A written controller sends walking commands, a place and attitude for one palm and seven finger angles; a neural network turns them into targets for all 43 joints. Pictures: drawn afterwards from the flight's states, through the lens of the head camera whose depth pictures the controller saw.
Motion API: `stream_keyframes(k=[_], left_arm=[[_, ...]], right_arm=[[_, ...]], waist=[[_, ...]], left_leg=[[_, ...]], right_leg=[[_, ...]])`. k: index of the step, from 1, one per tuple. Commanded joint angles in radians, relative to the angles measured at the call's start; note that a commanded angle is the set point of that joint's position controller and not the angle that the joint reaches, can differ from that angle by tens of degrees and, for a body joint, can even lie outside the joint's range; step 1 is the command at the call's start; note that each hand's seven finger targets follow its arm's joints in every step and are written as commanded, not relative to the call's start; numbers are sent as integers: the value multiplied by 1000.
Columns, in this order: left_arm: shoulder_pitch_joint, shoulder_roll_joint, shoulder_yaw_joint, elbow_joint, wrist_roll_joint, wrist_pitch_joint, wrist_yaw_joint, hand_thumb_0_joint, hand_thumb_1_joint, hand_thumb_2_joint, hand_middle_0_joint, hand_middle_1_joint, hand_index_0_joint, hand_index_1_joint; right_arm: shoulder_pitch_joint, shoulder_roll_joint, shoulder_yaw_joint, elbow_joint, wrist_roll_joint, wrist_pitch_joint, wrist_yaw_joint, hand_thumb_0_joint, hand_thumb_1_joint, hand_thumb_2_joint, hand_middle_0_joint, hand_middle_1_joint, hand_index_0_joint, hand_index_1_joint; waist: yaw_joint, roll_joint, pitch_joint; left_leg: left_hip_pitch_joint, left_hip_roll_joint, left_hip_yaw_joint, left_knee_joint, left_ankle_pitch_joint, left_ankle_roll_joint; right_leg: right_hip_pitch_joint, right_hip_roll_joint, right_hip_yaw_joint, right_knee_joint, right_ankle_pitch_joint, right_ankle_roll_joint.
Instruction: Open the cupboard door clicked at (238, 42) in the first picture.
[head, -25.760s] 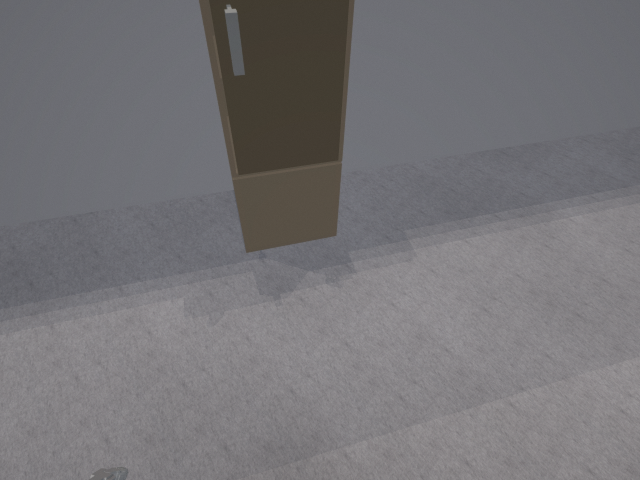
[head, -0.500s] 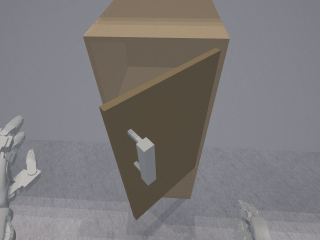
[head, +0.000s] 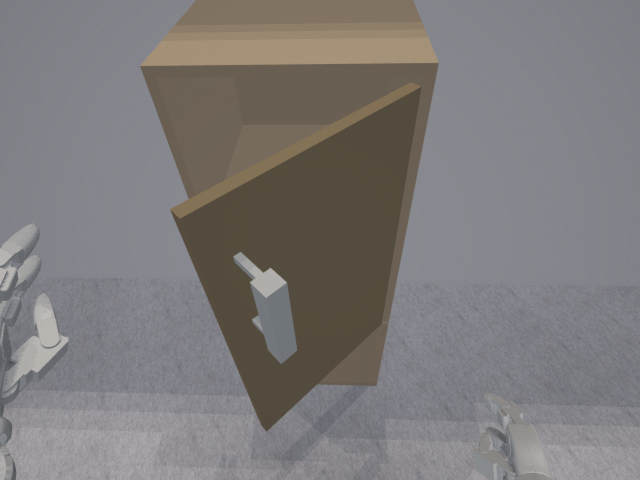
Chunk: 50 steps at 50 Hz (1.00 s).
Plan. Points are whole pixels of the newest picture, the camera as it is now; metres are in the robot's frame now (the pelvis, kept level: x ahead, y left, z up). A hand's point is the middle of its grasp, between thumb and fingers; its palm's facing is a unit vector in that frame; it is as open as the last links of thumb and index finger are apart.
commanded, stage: step back with the hand held close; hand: left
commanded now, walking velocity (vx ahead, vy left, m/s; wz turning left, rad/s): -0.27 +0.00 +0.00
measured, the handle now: (264, 307) +0.29 +0.10 +0.09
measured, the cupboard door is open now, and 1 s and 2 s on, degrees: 45 45 45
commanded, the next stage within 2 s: stop stepping back and stand still in 0.86 s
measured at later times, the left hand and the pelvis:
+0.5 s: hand out of the picture +0.11 +0.31 +0.16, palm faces +0.41 -0.76 -0.51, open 7.4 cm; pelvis -0.09 +0.04 -0.01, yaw +1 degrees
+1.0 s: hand out of the picture +0.01 +0.31 +0.16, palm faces +0.36 -0.83 -0.43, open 7.4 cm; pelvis -0.21 +0.06 -0.02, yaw -4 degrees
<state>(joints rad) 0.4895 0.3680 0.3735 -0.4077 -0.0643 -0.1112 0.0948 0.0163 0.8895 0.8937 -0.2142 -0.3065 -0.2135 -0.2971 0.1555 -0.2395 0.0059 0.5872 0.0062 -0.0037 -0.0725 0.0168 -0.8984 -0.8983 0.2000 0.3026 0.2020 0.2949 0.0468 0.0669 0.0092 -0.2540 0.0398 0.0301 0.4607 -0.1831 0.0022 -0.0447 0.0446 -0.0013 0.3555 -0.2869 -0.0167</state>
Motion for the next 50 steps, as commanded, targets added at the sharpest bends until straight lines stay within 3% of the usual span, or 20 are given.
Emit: stream_keyframes(k=[1, 10, 16, 20, 22, 25, 27, 29, 31, 32, 34, 35, 36, 38, 40, 44, 46, 47, 49, 50], left_arm=[[6, 215, 126, -232, 4, -56, 22, 0, 900, 900, -200, -300, -200, -300], [67, 255, 177, -313, -6, -71, 48, 0, 900, 900, -200, -300, -200, -300], [84, 238, 188, -327, 3, -108, 59, 0, 900, 900, -200, -300, -200, -300], [80, 225, 213, -334, 17, -129, 63, 0, 900, 900, -200, -300, -200, -300], [88, 228, 214, -331, 14, -134, 63, 0, 900, 900, -200, -300, -200, -300], [78, 222, 189, -348, 9, -134, 66, 0, 900, 900, -200, -300, -200, -300], [50, 244, 191, -368, 3, -139, 77, 0, 900, 900, -200, -300, -200, -300], [-6, 204, 140, -335, 21, -120, 86, 0, 900, 900, -200, -300, -200, -300], [-82, 224, 147, -318, 26, -114, 91, 0, 900, 900, -200, -300, -200, -300], [-124, 233, 144, -333, 25, -116, 89, 0, 900, 900, -200, -300, -200, -300], [-104, 245, 187, -356, 27, -145, 93, 0, 900, 900, -200, -300, -200, -300], [-78, 236, 201, -335, 27, -155, 87, 0, 900, 900, -200, -300, -200, -300], [-66, 235, 216, -335, 22, -157, 87, 0, 900, 900, -200, -300, -200, -300], [-21, 205, 185, -353, 12, -153, 85, 0, 900, 900, -200, -300, -200, -300], [16, 178, 151, -385, 6, -140, 86, 0, 900, 900, -200, -300, -200, -300], [33, 190, 136, -388, -11, -125, 82, 0, 900, 900, -200, -300, -200, -300], [45, 216, 155, -359, -22, -133, 73, 0, 900, 900, -200, -300, -200, -300], [68, 253, 184, -351, -19, -141, 68, 0, 900, 900, -200, -300, -200, -300], [19, 303, 207, -355, -26, -161, 69, 0, 900, 900, -200, -300, -200, -300], [3, 295, 196, -314, -20, -152, 70, 0, 900, 900, -200, -300, -200, -300]], right_arm=[[-89, -105, -54, -189, 13, -11, -13, 0, -900, -900, 200, 300, 200, 300], [-79, -104, -63, -228, 19, -1, -16, 0, -900, -900, 200, 300, 200, 300], [-68, -120, -64, -231, 14, -44, -13, 0, -900, -900, 200, 300, 200, 300], [-59, -127, -70, -228, 9, -82, -12, 0, -900, -900, 200, 300, 200, 300], [-53, -123, -73, -222, 10, -95, -8, 0, -900, -900, 200, 300, 200, 300], [-36, -109, -73, -203, 9, -108, -2, 0, -900, -900, 200, 300, 200, 300], [-7, -106, -84, -159, 5, -109, -1, 0, -900, -900, 200, 300, 200, 300], [-9, -86, -73, -131, -4, -99, 1, 0, -900, -900, 200, 300, 200, 300], [-24, -85, -58, -125, -5, -100, -11, 0, -900, -900, 200, 300, 200, 300], [-47, -102, -58, -129, -5, -104, -23, 0, -900, -900, 200, 300, 200, 300], [-59, -113, -59, -146, -7, -132, -29, 0, -900, -900, 200, 300, 200, 300], [-42, -105, -64, -138, -17, -147, -20, 0, -900, -900, 200, 300, 200, 300], [-29, -104, -74, -134, -22, -153, -10, 0, -900, -900, 200, 300, 200, 300], [-43, -90, -75, -123, -23, -156, 11, 0, -900, -900, 200, 300, 200, 300], [-56, -87, -70, -123, -17, -154, 27, 0, -900, -900, 200, 300, 200, 300], [-42, -82, -54, -116, -22, -156, 37, 0, -900, -900, 200, 300, 200, 300], [-36, -81, -56, -109, -28, -139, 36, 0, -900, -900, 200, 300, 200, 300], [-20, -73, -58, -105, -29, -121, 36, 0, -900, -900, 200, 300, 200, 300], [-45, -64, -48, -107, -21, -103, 26, 0, -900, -900, 200, 300, 200, 300], [-46, -75, -50, -109, -20, -119, 21, 0, -900, -900, 200, 300, 200, 300]], waist=[[-25, -79, -152], [-28, 0, -164], [-34, 92, -86], [-24, 167, -82], [-24, 151, -92], [-37, 4, -84], [-51, -183, -100], [-64, -254, -68], [-75, -211, -12], [-75, -69, 35], [-37, 225, -69], [-53, 229, -110], [-51, 179, -103], [-43, 67, -111], [-39, 133, -126], [-37, 219, -148], [-32, 170, -149], [-42, 104, -137], [-39, -168, -112], [-37, -182, -121]], left_leg=[[234, 24, 14, 47, 397, 43], [153, 56, -20, 8, 319, 33], [-80, 102, -107, -147, -173, 50], [-344, 166, -204, -300, -492, 84], [-330, 153, -190, -271, -476, 77], [-175, 61, -102, -107, -392, 26], [90, -39, -30, 283, -197, -22], [59, -41, -50, 438, -171, -15], [57, -17, -65, 195, -167, -2], [20, 16, -101, 4, -156, 12], [-140, 254, -375, -253, -219, 113], [-249, 307, -447, -372, -486, 144], [-279, 312, -466, -368, -478, 163], [-180, 272, -350, -281, -290, 163], [-132, 228, -252, -293, -255, 126], [-87, 175, -193, -356, -270, 49], [-70, 143, -132, -287, -209, -10], [-5, 100, -77, -169, -117, -30], [110, -24, 10, 275, -106, -56], [34, -41, -27, 436, -172, -53]], right_leg=[[-172, -107, 34, -10, 605, 74], [-185, -82, 45, 38, 382, 44], [-145, -27, 27, 99, 52, 28], [31, 24, -20, 269, -35, 21], [5, 19, -13, 249, -61, 9], [-205, -39, 74, 60, -222, -29], [-535, -221, 292, -144, -335, -118], [-558, -314, 296, -115, -132, -141], [-515, -239, 189, -18, -42, -71], [-497, -155, 128, 79, -51, -24], [-286, 10, 13, 417, -129, 37], [-177, 47, 43, 637, -209, 36], [-197, 47, 69, 742, -212, 29], [-273, 27, 72, 730, -200, 22], [-256, 28, 12, 625, -217, 19], [-128, 59, -70, 297, -250, -7], [-67, 29, -67, 21, -155, -27], [-129, -42, 1, -110, -94, -43], [-403, -308, 227, -217, 61, -112], [-420, -370, 236, -168, 86, -160]])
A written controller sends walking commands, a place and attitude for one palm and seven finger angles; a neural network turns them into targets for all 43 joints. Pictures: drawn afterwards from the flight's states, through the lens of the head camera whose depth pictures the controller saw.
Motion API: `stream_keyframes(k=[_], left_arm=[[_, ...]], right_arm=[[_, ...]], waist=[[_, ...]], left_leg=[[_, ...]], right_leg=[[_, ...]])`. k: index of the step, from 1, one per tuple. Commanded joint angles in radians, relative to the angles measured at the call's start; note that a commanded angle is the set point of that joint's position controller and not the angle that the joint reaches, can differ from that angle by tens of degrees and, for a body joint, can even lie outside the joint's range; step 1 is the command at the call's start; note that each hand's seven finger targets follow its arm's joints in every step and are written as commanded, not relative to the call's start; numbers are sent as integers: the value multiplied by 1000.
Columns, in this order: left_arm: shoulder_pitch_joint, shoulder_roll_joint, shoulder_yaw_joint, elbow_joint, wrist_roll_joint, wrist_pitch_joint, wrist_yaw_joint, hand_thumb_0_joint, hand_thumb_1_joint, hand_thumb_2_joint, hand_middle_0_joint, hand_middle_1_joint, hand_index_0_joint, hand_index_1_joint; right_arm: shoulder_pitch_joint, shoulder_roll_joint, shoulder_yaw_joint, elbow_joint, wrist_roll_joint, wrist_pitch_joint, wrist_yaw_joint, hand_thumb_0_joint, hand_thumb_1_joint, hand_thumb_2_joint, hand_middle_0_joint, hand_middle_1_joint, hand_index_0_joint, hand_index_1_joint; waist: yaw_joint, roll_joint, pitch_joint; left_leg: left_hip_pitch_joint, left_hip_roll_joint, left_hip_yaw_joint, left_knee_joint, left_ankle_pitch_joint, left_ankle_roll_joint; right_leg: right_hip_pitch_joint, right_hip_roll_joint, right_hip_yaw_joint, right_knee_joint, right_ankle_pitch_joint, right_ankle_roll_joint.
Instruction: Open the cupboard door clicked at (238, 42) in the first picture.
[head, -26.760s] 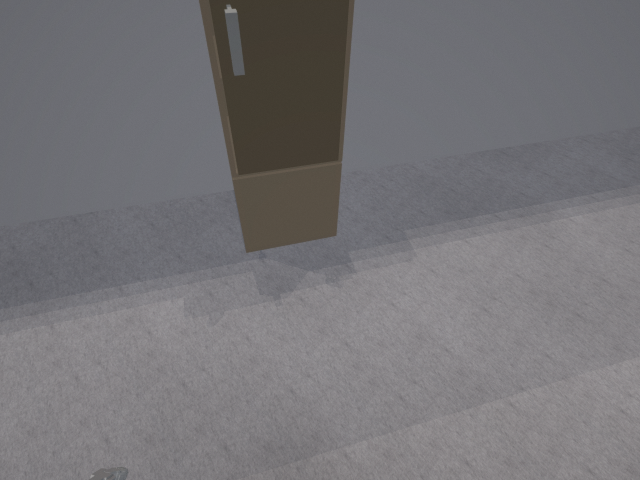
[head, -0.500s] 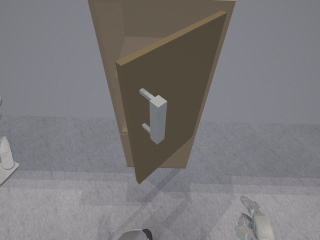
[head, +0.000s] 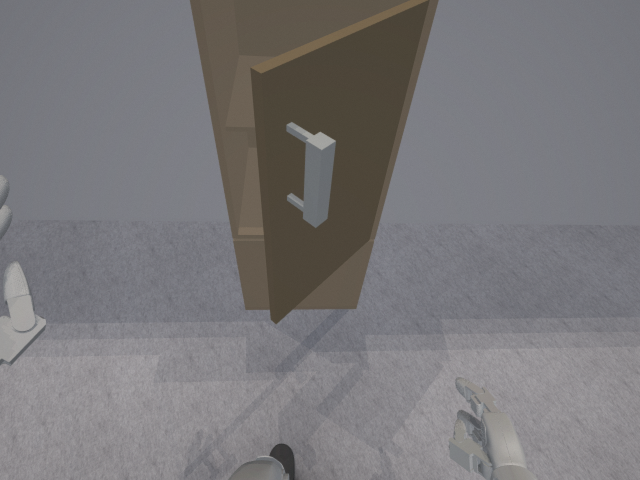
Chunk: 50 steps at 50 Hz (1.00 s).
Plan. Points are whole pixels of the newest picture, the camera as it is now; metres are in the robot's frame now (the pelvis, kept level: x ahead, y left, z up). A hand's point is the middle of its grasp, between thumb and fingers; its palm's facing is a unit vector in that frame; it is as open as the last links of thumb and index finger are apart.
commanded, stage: stop stepping back and stand still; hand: left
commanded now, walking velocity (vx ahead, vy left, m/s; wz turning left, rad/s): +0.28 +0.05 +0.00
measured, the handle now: (305, 175) +0.49 +0.08 +0.10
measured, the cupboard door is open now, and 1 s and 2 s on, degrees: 45 45 45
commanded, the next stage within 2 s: let the arm hang, fingers relaxed in 0.76 s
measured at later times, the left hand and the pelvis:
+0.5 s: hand out of the picture +0.10 +0.29 +0.18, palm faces +0.44 -0.80 -0.42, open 7.4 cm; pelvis -0.08 +0.02 +0.01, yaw -1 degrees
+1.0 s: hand (73, 470) +0.12 +0.28 -0.02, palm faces +0.23 -0.88 -0.42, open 7.4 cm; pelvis -0.07 +0.02 +0.00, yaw +4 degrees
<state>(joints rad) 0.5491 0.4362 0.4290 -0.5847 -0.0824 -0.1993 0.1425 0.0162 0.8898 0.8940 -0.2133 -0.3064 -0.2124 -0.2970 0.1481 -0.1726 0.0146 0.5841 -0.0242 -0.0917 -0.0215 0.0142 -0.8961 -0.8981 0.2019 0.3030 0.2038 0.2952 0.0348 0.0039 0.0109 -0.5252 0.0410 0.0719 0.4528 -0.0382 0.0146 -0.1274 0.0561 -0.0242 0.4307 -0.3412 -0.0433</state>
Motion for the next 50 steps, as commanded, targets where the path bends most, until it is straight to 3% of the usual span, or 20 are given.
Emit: stream_keyframes(k=[1, 3, 6, 8, 10, 12, 16, 19, 20, 26, 28, 29, 30, 34, 38, 40, 42, 43, 45, 50], left_arm=[[-15, 170, 111, -86, 1, -36, 14, 0, 900, 900, -200, -300, -200, -300], [-19, 172, 122, -106, 8, -12, 20, 0, 900, 900, -200, -300, -200, -300], [-69, 162, 112, -136, 15, -14, 29, 0, 900, 900, -200, -300, -200, -300], [-54, 161, 100, -99, 19, -18, 28, 0, 900, 900, -200, -300, -200, -300], [-74, 167, 101, -159, 24, -30, 26, 0, 900, 900, -200, -300, -200, -300], [-65, 172, 114, -187, 38, -40, 31, 0, 900, 900, -200, -300, -200, -300], [52, 151, 101, -158, 42, -27, 25, 0, 900, 900, -200, -300, -200, -300], [12, 168, 121, -154, 31, -29, 27, 0, 900, 900, -200, -300, -200, -300], [-18, 153, 110, -130, 31, -29, 28, 0, 900, 900, -200, -300, -200, -300], [-234, 129, 43, -28, 54, -37, 42, 0, 900, 900, -200, -300, -200, -300], [-252, 126, 49, -125, 52, -52, 42, 0, 900, 900, -200, -300, -200, -300], [-256, 161, 80, -146, 56, -64, 41, 0, 900, 900, -200, -300, -200, -300], [-194, 178, 108, -110, 61, -60, 36, 0, 900, 900, -200, -300, -200, -300], [-43, 134, 93, -171, 59, -51, 33, 0, 900, 900, -200, -300, -200, -300], [-18, 129, 92, -124, 56, -34, 38, 0, 900, 900, -200, -300, -200, -300], [-36, 135, 93, -63, 55, -25, 35, 0, 900, 900, -200, -300, -200, -300], [-72, 159, 102, -35, 44, -17, 30, 0, 900, 900, -200, -300, -200, -300], [-109, -66, -282, 680, 146, 129, -97, 0, 900, 900, -200, -300, -200, -300], [-128, -130, -295, 757, 119, 190, -129, 0, 900, 900, -200, -300, -200, -300], [-228, -99, -336, 1065, 115, 197, -125, 0, 900, 900, -200, -300, -200, -300]], right_arm=[[-24, -151, -69, -105, 28, -27, -34, 0, -900, -900, 200, 300, 200, 300], [-48, -132, -44, -125, 39, -25, -51, 0, -900, -900, 200, 300, 200, 300], [-30, -167, -49, -117, 39, -48, -73, 0, -900, -900, 200, 300, 200, 300], [-14, -171, -48, -117, 41, -75, -74, 0, -900, -900, 200, 300, 200, 300], [-31, -160, -43, -110, 23, -86, -69, 0, -900, -900, 200, 300, 200, 300], [-28, -159, -52, -117, 17, -91, -61, 0, -900, -900, 200, 300, 200, 300], [-18, -148, -58, -126, 16, -74, -48, 0, -900, -900, 200, 300, 200, 300], [0, -163, -86, -103, 13, -43, -49, 0, -900, -900, 200, 300, 200, 300], [14, -171, -87, -86, 12, -37, -48, 0, -900, -900, 200, 300, 200, 300], [-5, -163, -60, -74, 19, -55, -86, 0, -900, -900, 200, 300, 200, 300], [4, -194, -62, -101, 17, -75, -84, 0, -900, -900, 200, 300, 200, 300], [0, -161, -55, -96, 16, -88, -72, 0, -900, -900, 200, 300, 200, 300], [-11, -153, -56, -88, 13, -97, -62, 0, -900, -900, 200, 300, 200, 300], [-18, -135, -54, -82, 13, -110, -30, 0, -900, -900, 200, 300, 200, 300], [-5, -146, -52, -95, 13, -88, -40, 0, -900, -900, 200, 300, 200, 300], [3, -140, -52, -95, 11, -69, -46, 0, -900, -900, 200, 300, 200, 300], [1, -138, -60, -90, 15, -59, -42, 0, -900, -900, 200, 300, 200, 300], [11, -228, -96, 129, 12, -66, 43, 0, -900, -900, 200, 300, 200, 300], [92, -126, -71, 104, 16, 43, 34, 0, -900, -900, 200, 300, 200, 300], [48, -117, -65, 121, -11, 98, 18, 0, -900, -900, 200, 300, 200, 300]], waist=[[-30, -217, -109], [-47, -149, -106], [-41, 73, -111], [-33, 130, -113], [-38, 258, -71], [-25, 256, -44], [-26, 166, -81], [-36, -194, -55], [-49, -155, -13], [-67, 4, 56], [-65, 295, 54], [-66, 298, 33], [-59, 239, 32], [-33, 199, 3], [-41, 220, -33], [-49, 70, -21], [-50, -126, -40], [-90, -143, -1], [-66, -155, -71], [-43, -314, -21]], left_leg=[[181, -51, -119, 496, -315, -46], [134, -14, -115, 307, -284, -19], [376, 45, -151, -35, 109, 27], [390, 122, -297, -104, 70, 53], [257, 159, -422, -311, -361, 44], [115, 142, -390, -396, -642, 31], [62, 19, -181, -223, -531, -29], [96, -58, -89, 419, -303, -27], [31, -41, -94, 544, -296, -27], [354, -15, -21, 82, -380, 18], [405, 216, -476, -196, -571, 127], [306, 295, -631, -323, -733, 176], [196, 299, -636, -376, -835, 173], [124, 202, -323, -310, -583, 123], [78, 131, -183, -221, -577, 57], [73, 61, -116, -55, -454, 21], [102, -15, -70, 225, -341, -13], [3, 48, -66, 433, -365, -15], [34, 3, -38, 434, -446, -13], [122, -32, -2, 204, -349, 4]], right_leg=[[-229, -328, 208, -148, 292, -121], [-70, -288, 149, -33, 524, -82], [-94, -115, 44, 60, 345, 42], [-113, -39, 22, 61, 106, 63], [-71, -14, 28, 169, -91, 56], [13, 3, 4, 163, -103, 37], [138, -16, -23, -82, -97, -2], [-154, -335, 413, -278, -381, -173], [-193, -365, 421, -270, -349, -195], [-358, -197, 125, -56, -370, -70], [-445, -28, -8, 308, -217, 26], [-402, -12, 4, 505, -213, 38], [-351, -36, 54, 597, -161, 32], [-173, -57, -10, 381, -65, 36], [59, -9, -89, 57, -55, 30], [68, -73, 39, -99, -17, -5], [-68, -272, 373, -231, -176, -91], [-150, -421, 230, -60, 298, -128], [-82, -319, 110, 57, 497, -144], [29, -276, 33, 80, 814, -83]])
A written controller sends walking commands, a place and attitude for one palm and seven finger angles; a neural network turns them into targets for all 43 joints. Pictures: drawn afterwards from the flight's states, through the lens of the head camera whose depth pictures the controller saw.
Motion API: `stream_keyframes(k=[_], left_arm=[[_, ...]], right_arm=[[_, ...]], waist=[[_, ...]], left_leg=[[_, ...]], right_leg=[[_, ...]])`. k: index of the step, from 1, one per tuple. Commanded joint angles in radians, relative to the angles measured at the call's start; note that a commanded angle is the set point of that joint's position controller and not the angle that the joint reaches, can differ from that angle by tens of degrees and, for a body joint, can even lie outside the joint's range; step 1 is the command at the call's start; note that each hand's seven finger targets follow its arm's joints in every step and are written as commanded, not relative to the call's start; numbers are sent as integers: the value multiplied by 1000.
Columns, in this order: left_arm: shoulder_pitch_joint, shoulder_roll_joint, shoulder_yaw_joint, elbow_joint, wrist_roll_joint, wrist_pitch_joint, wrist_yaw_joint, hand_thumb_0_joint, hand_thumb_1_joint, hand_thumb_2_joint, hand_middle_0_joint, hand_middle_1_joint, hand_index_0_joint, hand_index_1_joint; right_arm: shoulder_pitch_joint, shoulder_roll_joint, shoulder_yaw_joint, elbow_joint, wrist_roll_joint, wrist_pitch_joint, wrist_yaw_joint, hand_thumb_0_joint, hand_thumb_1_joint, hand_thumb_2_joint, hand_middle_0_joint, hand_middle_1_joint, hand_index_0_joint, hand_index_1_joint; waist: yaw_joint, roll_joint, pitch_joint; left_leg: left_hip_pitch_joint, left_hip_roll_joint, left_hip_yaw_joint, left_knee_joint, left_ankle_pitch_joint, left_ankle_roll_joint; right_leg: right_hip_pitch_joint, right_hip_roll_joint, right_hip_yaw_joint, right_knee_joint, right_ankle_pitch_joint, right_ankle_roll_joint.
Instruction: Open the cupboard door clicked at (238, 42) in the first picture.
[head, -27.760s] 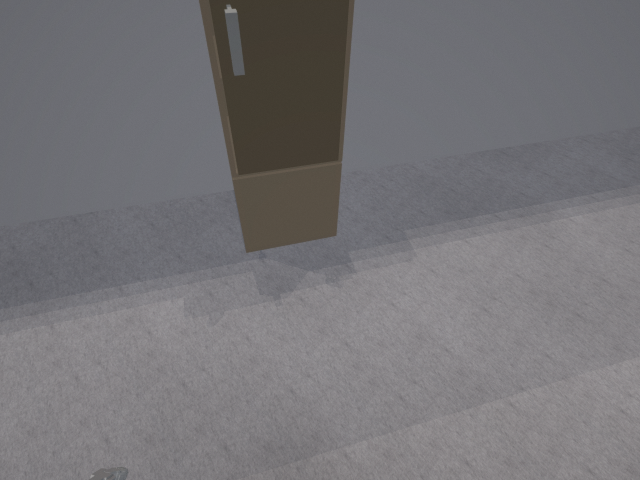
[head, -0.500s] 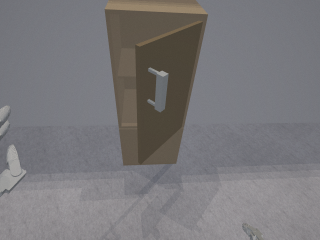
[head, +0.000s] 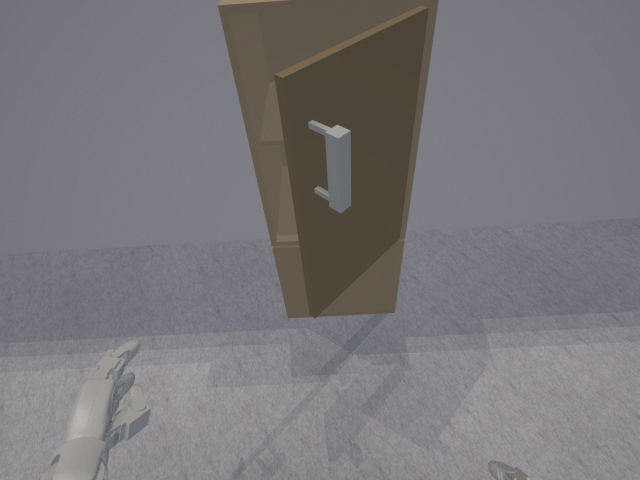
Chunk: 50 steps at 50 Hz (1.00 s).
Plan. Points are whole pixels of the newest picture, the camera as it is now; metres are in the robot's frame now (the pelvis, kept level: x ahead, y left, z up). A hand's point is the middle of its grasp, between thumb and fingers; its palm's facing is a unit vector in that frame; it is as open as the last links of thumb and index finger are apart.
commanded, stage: let the arm hang, fingers relaxed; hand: left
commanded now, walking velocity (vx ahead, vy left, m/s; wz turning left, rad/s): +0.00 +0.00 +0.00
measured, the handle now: (328, 166) +0.56 +0.01 +0.10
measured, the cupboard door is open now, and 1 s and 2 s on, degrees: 45 45 45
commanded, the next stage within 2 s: look to check the result in 0.96 s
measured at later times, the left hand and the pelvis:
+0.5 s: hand out of the picture -0.02 +0.20 -0.15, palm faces +0.04 -0.97 -0.23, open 7.3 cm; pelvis +0.01 +0.02 +0.02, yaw -1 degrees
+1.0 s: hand out of the picture -0.02 +0.17 -0.16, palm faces +0.05 -0.99 -0.14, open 7.4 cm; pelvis +0.00 +0.02 +0.02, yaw -1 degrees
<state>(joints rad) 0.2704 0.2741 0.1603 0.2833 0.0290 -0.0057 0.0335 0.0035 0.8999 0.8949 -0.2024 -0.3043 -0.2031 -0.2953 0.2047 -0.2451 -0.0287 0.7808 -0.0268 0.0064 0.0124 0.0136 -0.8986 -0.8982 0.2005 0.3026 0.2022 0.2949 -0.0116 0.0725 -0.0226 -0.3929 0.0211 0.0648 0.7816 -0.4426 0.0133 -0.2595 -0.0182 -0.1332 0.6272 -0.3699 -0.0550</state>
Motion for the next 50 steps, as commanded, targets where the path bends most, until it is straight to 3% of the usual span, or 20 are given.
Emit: stream_keyframes(k=[1, 2, 3, 4, 5, 6, 8, 10, 12, 21, 23, 27, 41, 50], left_arm=[[31, 66, -78, 258, -2, 5, -15, 0, 900, 900, -200, -300, -200, -300], [5, 70, -87, 316, -7, 7, -13, 0, 900, 900, -200, -300, -200, -300], [11, 49, -95, 365, -13, 9, -14, 0, 900, 900, -200, -300, -200, -300], [11, 39, -104, 422, -12, 12, -11, 0, 900, 900, -200, -300, -200, -300], [-9, 42, -107, 486, -17, 14, -12, 0, 900, 900, -200, -300, -200, -300], [-2, 40, -110, 542, -24, 13, -14, 0, 900, 900, -200, -300, -200, -300], [30, -4, -94, 613, -18, 6, -10, 0, 900, 900, -200, -300, -200, -300], [28, 6, -107, 670, -24, 1, -11, 0, 900, 900, -200, -300, -200, -300], [21, 4, -116, 712, -25, -2, -10, 0, 900, 900, -200, -300, -200, -300], [65, -32, -139, 850, -28, -4, -3, 0, 900, 900, -200, -300, -200, -300], [74, -37, -141, 865, -28, -3, -1, 0, 900, 900, -200, -300, -200, -300], [97, -49, -142, 880, -28, -5, 3, 0, 900, 900, -200, -300, -200, -300], [125, -93, -137, 891, -26, -6, 8, 0, 900, 900, -200, -300, -200, -300], [134, -100, -135, 890, -25, -5, 8, 0, 900, 900, -200, -300, -200, -300]], right_arm=[[9, -45, -19, -45, -9, 3, -20, 0, -900, -900, 200, 300, 200, 300], [36, -57, -17, -13, -10, 1, -24, 0, -900, -900, 200, 300, 200, 300], [32, -76, -9, 20, -15, -4, -30, 0, -900, -900, 200, 300, 200, 300], [21, -76, 1, 55, -14, -5, -32, 0, -900, -900, 200, 300, 200, 300], [14, -64, 7, 88, -8, -4, -35, 0, -900, -900, 200, 300, 200, 300], [9, -51, 16, 114, -4, -1, -41, 0, -900, -900, 200, 300, 200, 300], [25, -20, 9, 148, -7, 1, -53, 0, -900, -900, 200, 300, 200, 300], [48, -16, 11, 184, -1, 2, -56, 0, -900, -900, 200, 300, 200, 300], [71, -19, 10, 211, 5, 2, -59, 0, -900, -900, 200, 300, 200, 300], [130, 1, 22, 321, 9, -4, -61, 0, -900, -900, 200, 300, 200, 300], [137, 12, 25, 337, 7, -2, -59, 0, -900, -900, 200, 300, 200, 300], [150, 24, 26, 354, 8, -2, -58, 0, -900, -900, 200, 300, 200, 300], [189, 70, 24, 375, 4, -6, -60, 0, -900, -900, 200, 300, 200, 300], [203, 71, 20, 369, 4, -3, -60, 0, -900, -900, 200, 300, 200, 300]], waist=[[-5, -340, 1], [-15, -251, -25], [-1, -120, -42], [8, 0, -46], [2, 123, -8], [8, 159, 10], [11, 130, 1], [5, 118, -19], [2, 39, -20], [4, -101, 74], [5, -91, 105], [8, -94, 105], [4, -41, 147], [1, -66, 149]], left_leg=[[62, 0, -15, -192, 171, 11], [153, 41, -57, -257, 401, 22], [220, 91, -104, -266, 584, 38], [225, 112, -114, -270, 593, 45], [198, 110, -117, -300, 579, 43], [176, 110, -117, -332, 522, 39], [185, 100, -97, -334, 470, 28], [219, 95, -85, -345, 468, 21], [235, 101, -89, -361, 474, 22], [245, 100, -85, -437, 420, 32], [228, 95, -83, -448, 379, 32], [233, 91, -80, -451, 354, 32], [193, 79, -77, -464, 296, 29], [189, 81, -80, -466, 250, 30]], right_leg=[[146, -186, 137, -112, 799, -43], [108, -163, 125, -89, 673, -9], [71, -131, 115, -93, 545, 23], [69, -106, 116, -137, 379, 34], [80, -93, 106, -156, 296, 31], [102, -87, 110, -185, 258, 26], [138, -98, 118, -239, 317, 10], [154, -107, 118, -255, 358, 3], [164, -102, 107, -269, 361, 4], [126, -103, 106, -310, 272, 13], [110, -103, 107, -319, 220, 13], [99, -103, 111, -323, 195, 14], [67, -98, 122, -309, 174, 12], [45, -96, 121, -307, 143, 14]])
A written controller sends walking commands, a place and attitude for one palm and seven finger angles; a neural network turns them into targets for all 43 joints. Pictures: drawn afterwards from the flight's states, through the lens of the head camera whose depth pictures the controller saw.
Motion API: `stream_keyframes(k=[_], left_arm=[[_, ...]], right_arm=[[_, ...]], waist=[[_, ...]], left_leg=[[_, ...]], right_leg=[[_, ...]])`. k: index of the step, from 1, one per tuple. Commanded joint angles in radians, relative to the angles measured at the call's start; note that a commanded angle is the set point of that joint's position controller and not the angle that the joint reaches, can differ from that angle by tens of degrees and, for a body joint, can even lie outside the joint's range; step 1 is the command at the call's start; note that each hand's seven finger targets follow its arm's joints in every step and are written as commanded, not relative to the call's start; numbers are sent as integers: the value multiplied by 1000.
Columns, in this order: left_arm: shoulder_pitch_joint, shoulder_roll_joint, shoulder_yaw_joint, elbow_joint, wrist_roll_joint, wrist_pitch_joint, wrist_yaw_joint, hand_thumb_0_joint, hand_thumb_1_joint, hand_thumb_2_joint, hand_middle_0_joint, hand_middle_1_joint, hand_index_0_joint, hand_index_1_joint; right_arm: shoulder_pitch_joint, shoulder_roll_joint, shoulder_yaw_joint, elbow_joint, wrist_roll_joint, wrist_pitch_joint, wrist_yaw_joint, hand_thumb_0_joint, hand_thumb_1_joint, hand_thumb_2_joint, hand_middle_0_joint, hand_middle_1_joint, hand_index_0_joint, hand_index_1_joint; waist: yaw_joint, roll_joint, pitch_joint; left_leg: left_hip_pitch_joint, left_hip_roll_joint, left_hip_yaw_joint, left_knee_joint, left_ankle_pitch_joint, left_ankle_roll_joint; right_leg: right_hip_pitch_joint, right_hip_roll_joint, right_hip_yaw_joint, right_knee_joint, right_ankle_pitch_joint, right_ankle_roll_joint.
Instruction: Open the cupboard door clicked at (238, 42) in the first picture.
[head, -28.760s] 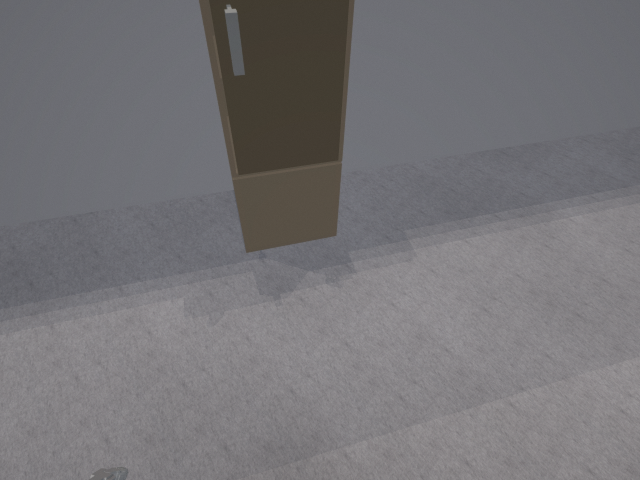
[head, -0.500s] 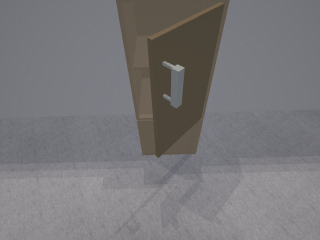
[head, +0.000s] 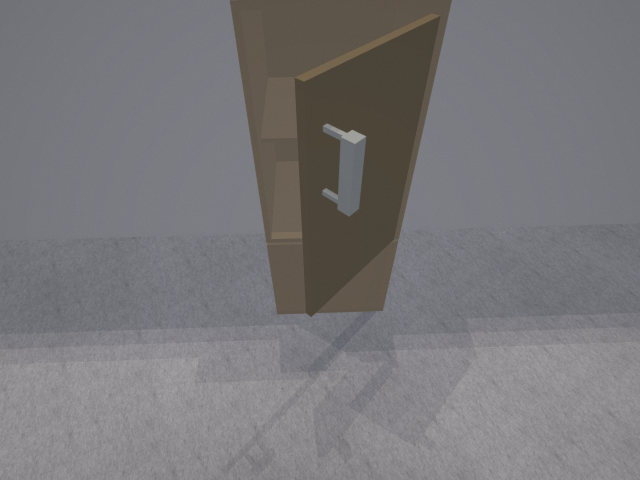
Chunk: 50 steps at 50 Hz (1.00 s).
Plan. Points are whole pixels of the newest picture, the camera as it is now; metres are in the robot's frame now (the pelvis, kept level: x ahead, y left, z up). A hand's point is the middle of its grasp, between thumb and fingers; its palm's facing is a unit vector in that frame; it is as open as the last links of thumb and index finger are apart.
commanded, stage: look to check the result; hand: left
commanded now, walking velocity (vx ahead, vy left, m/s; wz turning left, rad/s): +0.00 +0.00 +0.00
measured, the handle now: (339, 170) +0.56 +0.00 +0.09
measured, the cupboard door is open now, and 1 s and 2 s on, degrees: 45 45 45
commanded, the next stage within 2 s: walk to a spot facing it in 0.56 s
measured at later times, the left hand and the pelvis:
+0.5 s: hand out of the picture -0.03 +0.15 -0.18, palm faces +0.06 -0.99 -0.16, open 7.4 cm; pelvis +0.00 +0.00 +0.00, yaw +0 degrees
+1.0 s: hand out of the picture +0.01 +0.17 -0.18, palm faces -0.03 -0.98 -0.20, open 7.4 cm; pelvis +0.00 -0.01 -0.01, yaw -7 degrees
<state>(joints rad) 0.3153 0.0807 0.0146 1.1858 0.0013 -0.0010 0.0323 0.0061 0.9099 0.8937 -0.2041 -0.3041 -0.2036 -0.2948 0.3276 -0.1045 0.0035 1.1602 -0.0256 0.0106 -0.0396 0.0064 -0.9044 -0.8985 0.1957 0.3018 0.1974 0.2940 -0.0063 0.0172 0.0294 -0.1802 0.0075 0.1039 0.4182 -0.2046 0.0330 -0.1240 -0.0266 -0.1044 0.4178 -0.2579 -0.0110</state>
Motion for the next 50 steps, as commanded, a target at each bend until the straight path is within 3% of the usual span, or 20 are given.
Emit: stream_keyframes(k=[1, 19, 22, 34, 40, 44, 46, 48, 50], left_arm=[[88, 94, 11, -14, 3, -10, 10, 0, 900, 900, -200, -300, -200, -300], [86, 98, 10, -20, 4, -9, 11, 0, 900, 900, -200, -300, -200, -300], [89, 98, 11, -22, 5, -13, 11, 0, 900, 900, -200, -300, -200, -300], [75, 97, 10, -25, 4, -13, 11, 0, 900, 900, -200, -300, -200, -300], [33, 136, 50, -74, 13, 14, 1, 0, 900, 900, -200, -300, -200, -300], [0, 147, 71, -125, 19, 29, -10, 0, 900, 900, -200, -300, -200, -300], [-9, 145, 76, -149, 22, 32, -17, 0, 900, 900, -200, -300, -200, -300], [-12, 137, 80, -170, 24, 38, -24, 0, 900, 900, -200, -300, -200, -300], [-26, 130, 83, -191, 26, 43, -31, 0, 900, 900, -200, -300, -200, -300]], right_arm=[[84, -71, -12, -11, 3, -7, -7, 0, -900, -900, 200, 300, 200, 300], [77, -75, -12, -12, 3, -8, -5, 0, -900, -900, 200, 300, 200, 300], [71, -78, -13, -14, 6, -10, -5, 0, -900, -900, 200, 300, 200, 300], [60, -77, -12, -12, 4, -9, -5, 0, -900, -900, 200, 300, 200, 300], [30, -123, -45, -46, 4, 13, -15, 0, -900, -900, 200, 300, 200, 300], [3, -158, -68, -99, 1, 19, -17, 0, -900, -900, 200, 300, 200, 300], [-11, -187, -79, -124, 0, 16, -18, 0, -900, -900, 200, 300, 200, 300], [-24, -216, -90, -148, -2, 12, -18, 0, -900, -900, 200, 300, 200, 300], [-46, -232, -96, -171, -7, 8, -14, 0, -900, -900, 200, 300, 200, 300]], waist=[[-6, -14, 92], [-5, -13, 91], [-4, -21, 63], [-7, -5, 85], [-12, -10, 74], [-12, 26, 66], [-7, 69, 41], [3, 126, 14], [6, 159, 3]], left_leg=[[-23, 95, -120, -102, 13, 11], [-28, 97, -129, -110, 6, 11], [-10, 97, -124, -97, 47, 12], [-5, 96, -122, -102, 47, 8], [-1, 140, -77, -26, 16, 11], [-26, 186, -94, -40, -86, 22], [-10, 237, -123, -70, -106, 42], [-42, 314, -164, -113, -137, 78], [-46, 366, -161, -132, -91, 113]], right_leg=[[-87, -88, 92, -98, 31, -30], [-93, -85, 92, -87, 32, -26], [-80, -87, 93, -89, 56, -26], [-87, -87, 96, -97, 58, -26], [-161, -75, 137, -29, 78, -39], [-220, -41, 150, 44, 39, -40], [-248, -10, 132, 122, 43, -31], [-241, 15, 97, 254, -32, -20], [-256, 14, 72, 377, -161, -9]])
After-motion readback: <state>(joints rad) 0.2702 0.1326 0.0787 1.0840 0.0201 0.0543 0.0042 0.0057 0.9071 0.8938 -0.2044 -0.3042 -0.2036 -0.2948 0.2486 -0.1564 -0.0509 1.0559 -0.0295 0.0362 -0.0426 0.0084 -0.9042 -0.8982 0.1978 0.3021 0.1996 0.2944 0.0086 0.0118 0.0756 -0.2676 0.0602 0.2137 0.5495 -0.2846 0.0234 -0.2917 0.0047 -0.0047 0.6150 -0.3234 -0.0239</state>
